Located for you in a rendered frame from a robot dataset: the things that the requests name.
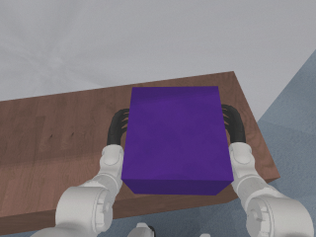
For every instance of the left robot upper arm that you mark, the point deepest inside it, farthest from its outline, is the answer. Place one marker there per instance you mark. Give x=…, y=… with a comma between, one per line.
x=82, y=212

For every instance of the carton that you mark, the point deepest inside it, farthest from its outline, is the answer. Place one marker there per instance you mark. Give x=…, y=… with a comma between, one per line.
x=176, y=142

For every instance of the right robot upper arm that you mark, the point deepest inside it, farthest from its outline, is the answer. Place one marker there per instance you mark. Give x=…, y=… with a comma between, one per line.
x=277, y=217

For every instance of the pedestal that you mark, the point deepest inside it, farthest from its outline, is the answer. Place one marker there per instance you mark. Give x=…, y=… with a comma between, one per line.
x=53, y=142

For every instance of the left robot forearm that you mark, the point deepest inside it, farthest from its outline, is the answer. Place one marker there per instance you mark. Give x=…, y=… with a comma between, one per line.
x=109, y=176

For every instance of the right robot forearm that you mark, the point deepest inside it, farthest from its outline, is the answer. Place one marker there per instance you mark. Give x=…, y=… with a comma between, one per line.
x=247, y=182

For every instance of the left robot hand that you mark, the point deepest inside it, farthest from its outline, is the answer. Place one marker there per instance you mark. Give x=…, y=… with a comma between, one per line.
x=115, y=130

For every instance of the right robot hand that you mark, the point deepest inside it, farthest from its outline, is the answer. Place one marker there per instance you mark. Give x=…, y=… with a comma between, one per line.
x=235, y=126

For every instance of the robot left shin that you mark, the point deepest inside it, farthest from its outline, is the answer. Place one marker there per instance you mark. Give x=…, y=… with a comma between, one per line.
x=142, y=224

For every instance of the robot left thigh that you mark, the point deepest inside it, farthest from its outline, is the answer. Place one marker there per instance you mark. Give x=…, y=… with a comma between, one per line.
x=141, y=232

